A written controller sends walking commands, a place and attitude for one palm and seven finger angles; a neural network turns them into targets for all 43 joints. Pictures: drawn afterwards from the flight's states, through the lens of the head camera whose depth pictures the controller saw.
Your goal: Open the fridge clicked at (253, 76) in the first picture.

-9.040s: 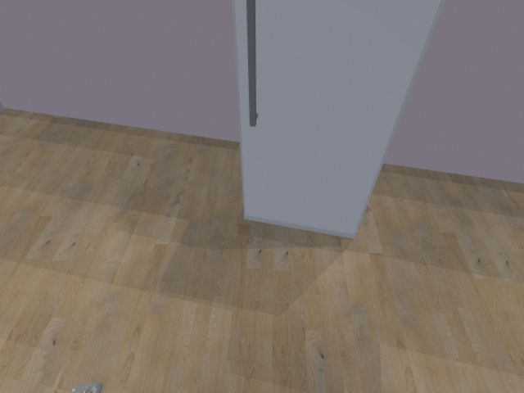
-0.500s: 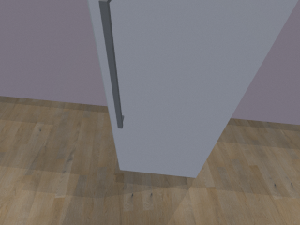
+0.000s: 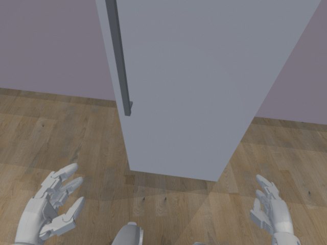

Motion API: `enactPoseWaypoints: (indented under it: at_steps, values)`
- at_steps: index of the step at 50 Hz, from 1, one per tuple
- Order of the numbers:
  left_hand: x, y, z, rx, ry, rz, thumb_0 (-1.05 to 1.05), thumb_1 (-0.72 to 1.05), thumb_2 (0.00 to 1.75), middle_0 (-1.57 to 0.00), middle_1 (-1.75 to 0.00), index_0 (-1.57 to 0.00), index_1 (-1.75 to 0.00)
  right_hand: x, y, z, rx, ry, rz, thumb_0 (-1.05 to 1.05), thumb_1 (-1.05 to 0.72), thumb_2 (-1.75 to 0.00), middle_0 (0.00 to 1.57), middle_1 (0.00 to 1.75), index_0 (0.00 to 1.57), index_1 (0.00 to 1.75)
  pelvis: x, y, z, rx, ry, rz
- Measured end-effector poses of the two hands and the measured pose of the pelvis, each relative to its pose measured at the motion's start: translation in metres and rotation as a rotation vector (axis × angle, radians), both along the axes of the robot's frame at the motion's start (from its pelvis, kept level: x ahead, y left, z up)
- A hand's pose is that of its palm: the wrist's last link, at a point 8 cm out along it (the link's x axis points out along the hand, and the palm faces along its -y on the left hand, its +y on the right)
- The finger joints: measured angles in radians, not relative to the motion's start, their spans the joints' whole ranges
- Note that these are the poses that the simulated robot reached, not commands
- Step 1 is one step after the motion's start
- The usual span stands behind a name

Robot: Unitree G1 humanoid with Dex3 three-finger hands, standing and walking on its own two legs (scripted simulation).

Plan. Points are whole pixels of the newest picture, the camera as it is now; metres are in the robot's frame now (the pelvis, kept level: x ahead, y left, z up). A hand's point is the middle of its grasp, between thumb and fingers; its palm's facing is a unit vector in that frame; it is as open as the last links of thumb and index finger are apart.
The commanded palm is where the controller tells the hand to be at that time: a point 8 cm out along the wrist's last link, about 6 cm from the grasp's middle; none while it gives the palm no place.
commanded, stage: raise the hand to about handle height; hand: left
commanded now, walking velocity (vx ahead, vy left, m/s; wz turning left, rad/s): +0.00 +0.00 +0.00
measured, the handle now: (120, 48) +0.55 +0.18 +0.20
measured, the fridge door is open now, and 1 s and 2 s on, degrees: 0 0 0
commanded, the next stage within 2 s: move the hooked fingers beside the handle in 1.66 s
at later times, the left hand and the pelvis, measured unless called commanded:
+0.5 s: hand (48, 177) +0.22 +0.26 +0.10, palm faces +0.04 -1.00 -0.07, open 11.7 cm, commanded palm +0.20 +0.31 +0.12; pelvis +0.00 +0.02 +0.03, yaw +0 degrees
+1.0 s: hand (23, 145) +0.25 +0.29 +0.16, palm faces +0.07 -1.00 -0.05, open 13.9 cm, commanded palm +0.23 +0.34 +0.17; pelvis +0.01 +0.03 +0.06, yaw +1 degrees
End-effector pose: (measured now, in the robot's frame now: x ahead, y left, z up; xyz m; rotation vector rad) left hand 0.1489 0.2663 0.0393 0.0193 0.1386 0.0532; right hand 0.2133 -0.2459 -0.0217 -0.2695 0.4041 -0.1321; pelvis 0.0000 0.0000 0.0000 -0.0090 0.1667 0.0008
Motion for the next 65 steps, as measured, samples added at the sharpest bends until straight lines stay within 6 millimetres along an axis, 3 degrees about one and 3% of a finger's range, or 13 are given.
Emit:
enactPoseWaypoints:
  at_steps: [4,8,11,18,23,31,41,48,60,65]
  values:
    - [-0.014,0.011,0.015,0.052,-0.07,0.064,0.01,0.49,0.72,-0.23,-0.56,-0.23,-0.56,0.001,0.011,-0.016,-0.016,0.053,0.041,0.01,-0.91,-0.89,0.2,0.29,0.2,0.3,-0.001,-0.002,-0.003,-0.027,0.001,0.022]
    - [0.003,0.014,0.034,0.071,-0.157,0.006,0.01,0.4,0.68,-0.24,-0.62,-0.23,-0.62,-0.012,0.023,-0.035,0.004,0.136,0.048,0.02,-0.91,-0.89,0.2,0.29,0.2,0.3,-0.005,-0.003,-0.003,-0.042,0.001,0.032]
    - [0.022,0.014,0.04,0.061,-0.124,-0.054,0.01,0.33,0.65,-0.24,-0.67,-0.24,-0.67,-0.029,0.029,-0.041,0.04,0.186,0.018,0.02,-0.91,-0.89,0.2,0.3,0.21,0.3,-0.007,-0.001,0.003,-0.042,-0.003,0.028]
    - [0.042,0.029,0.057,0.044,-0.064,-0.038,0.01,0.17,0.58,-0.26,-0.77,-0.25,-0.77,-0.065,0.028,-0.031,0.071,0.24,-0.077,0.02,-0.9,-0.89,0.2,0.3,0.21,0.3,-0.002,0.008,0.023,-0.027,-0.014,0.003]
    - [0.045,0.039,0.066,0.051,-0.099,-0.016,0.0,0.05,0.53,-0.26,-0.85,-0.26,-0.85,-0.075,0.018,-0.021,0.024,0.252,-0.095,0.02,-0.9,-0.89,0.2,0.3,0.21,0.3,0.0,0.015,0.029,-0.028,-0.023,0.001]
    - [0.055,0.051,0.072,0.041,-0.11,-0.025,0.0,-0.14,0.45,-0.28,-0.97,-0.27,-0.97,-0.063,0.014,0.001,-0.034,0.218,-0.091,0.02,-0.91,-0.89,0.2,0.3,0.21,0.3,0.001,0.024,0.038,-0.034,-0.049,0.005]
    - [0.068,0.068,0.1,0.044,-0.141,-0.004,-0.01,-0.37,0.35,-0.29,-1.11,-0.29,-1.12,-0.034,0.041,0.023,-0.002,0.148,-0.022,0.02,-0.91,-0.89,0.2,0.3,0.21,0.3,0.005,0.029,0.052,-0.036,-0.093,0.014]
    - [0.076,0.078,0.116,0.035,-0.142,0.009,-0.01,-0.46,0.31,-0.3,-1.17,-0.3,-1.18,-0.027,0.052,0.027,0.022,0.145,0.008,0.02,-0.9,-0.89,0.2,0.3,0.21,0.3,0.006,0.028,0.06,-0.031,-0.119,0.017]
    - [0.099,0.085,0.139,0.027,-0.149,0.006,-0.01,-0.5,0.3,-0.3,-1.2,-0.3,-1.2,-0.038,0.03,0.03,0.006,0.181,-0.04,0.02,-0.9,-0.89,0.2,0.3,0.21,0.3,0.007,0.02,0.069,-0.022,-0.144,0.012]
    - [0.106,0.081,0.137,0.013,-0.123,-0.006,-0.01,-0.5,0.3,-0.3,-1.2,-0.3,-1.2,-0.044,0.017,0.031,0.002,0.188,-0.071,0.02,-0.9,-0.89,0.2,0.3,0.21,0.3,0.009,0.018,0.071,-0.018,-0.142,0.005]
